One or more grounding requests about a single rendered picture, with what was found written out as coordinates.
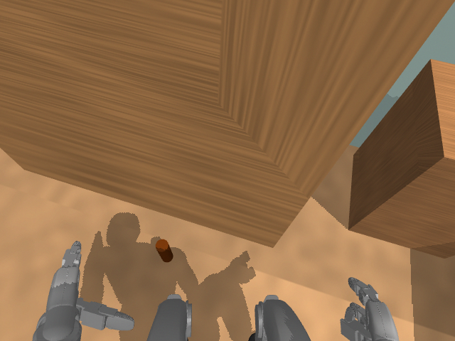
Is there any left robot arm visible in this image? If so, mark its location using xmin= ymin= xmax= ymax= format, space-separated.
xmin=33 ymin=305 xmax=82 ymax=341

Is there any right robot hand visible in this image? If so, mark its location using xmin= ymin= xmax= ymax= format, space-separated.
xmin=341 ymin=277 xmax=399 ymax=341

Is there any left robot hand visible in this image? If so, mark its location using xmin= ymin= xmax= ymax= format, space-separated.
xmin=46 ymin=241 xmax=134 ymax=330

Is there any can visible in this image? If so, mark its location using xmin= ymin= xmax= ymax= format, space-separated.
xmin=156 ymin=239 xmax=173 ymax=262

